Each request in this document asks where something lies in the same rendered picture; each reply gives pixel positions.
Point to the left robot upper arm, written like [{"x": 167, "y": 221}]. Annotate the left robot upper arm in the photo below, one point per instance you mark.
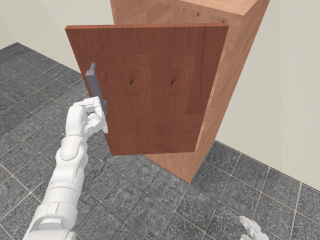
[{"x": 53, "y": 234}]

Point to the left robot forearm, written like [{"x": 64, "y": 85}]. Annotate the left robot forearm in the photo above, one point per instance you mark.
[{"x": 58, "y": 210}]

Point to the handle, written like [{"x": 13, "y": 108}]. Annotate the handle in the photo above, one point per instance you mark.
[{"x": 94, "y": 86}]

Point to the robot right hand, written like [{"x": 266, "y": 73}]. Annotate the robot right hand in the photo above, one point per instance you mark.
[{"x": 253, "y": 229}]

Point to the robot left hand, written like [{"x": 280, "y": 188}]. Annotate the robot left hand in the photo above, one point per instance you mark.
[{"x": 78, "y": 123}]

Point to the cupboard door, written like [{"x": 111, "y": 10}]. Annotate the cupboard door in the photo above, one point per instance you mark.
[{"x": 156, "y": 79}]

